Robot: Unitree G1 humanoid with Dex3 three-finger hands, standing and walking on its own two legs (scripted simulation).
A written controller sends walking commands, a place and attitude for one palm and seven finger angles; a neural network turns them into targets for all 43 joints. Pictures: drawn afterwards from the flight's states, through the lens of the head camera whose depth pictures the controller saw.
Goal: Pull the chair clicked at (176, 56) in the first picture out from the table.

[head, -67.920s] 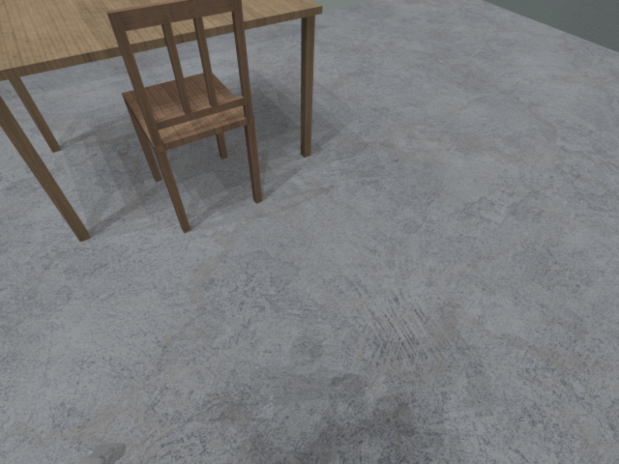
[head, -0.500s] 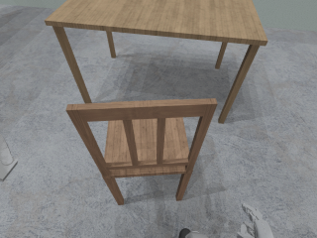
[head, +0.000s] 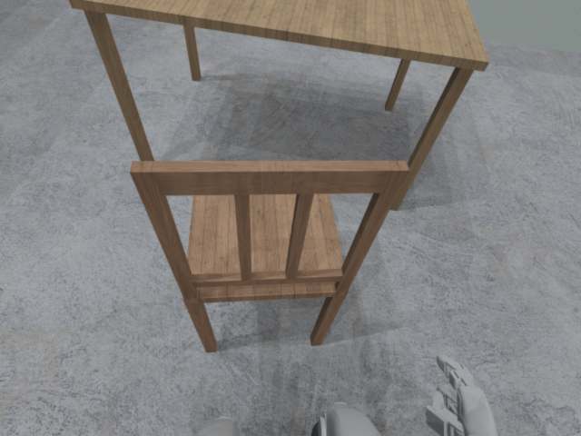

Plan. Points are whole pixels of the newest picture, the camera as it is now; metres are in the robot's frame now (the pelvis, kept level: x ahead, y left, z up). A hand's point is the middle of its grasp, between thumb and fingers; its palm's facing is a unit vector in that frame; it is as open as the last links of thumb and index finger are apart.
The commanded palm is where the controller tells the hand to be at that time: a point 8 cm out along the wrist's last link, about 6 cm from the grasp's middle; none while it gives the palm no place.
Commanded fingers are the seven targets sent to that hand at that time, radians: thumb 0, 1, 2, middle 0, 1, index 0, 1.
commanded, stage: step back with the hand held close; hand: left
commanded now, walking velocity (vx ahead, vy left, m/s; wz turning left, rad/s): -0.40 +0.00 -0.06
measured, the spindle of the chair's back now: (244, 240) +0.43 +0.10 -0.08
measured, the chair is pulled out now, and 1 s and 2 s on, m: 0.51 0.51 0.51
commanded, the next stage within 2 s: stop stepping back and stand still in 0.20 s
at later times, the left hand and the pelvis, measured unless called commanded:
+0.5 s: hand out of the picture +0.14 +0.24 +0.17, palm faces +0.25 -0.77 -0.59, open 7.4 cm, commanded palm +0.08 +0.27 +0.19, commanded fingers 0.00 0.90 0.90 -0.20 -0.30 -0.20 -0.30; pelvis -0.09 -0.01 +0.01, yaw -6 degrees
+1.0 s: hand out of the picture +0.05 +0.21 +0.18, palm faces +0.36 -0.81 -0.46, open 7.4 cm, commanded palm -0.01 +0.26 +0.19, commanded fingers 0.00 0.90 0.90 -0.20 -0.30 -0.20 -0.30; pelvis -0.18 -0.03 +0.01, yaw -6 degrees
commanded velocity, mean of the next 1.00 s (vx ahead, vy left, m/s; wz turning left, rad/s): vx -0.08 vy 0.01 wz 0.00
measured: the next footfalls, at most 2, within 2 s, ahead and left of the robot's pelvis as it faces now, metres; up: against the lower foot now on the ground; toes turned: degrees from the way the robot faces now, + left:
right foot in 0.20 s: -0.07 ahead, -0.18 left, +0.00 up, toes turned -8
left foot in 0.40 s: +0.01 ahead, +0.10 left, +0.00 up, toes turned -5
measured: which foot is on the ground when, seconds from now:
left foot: down 0.00-0.28, up 0.30-0.38, down 0.40-1.00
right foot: up 0.00-0.18, down 0.20-1.00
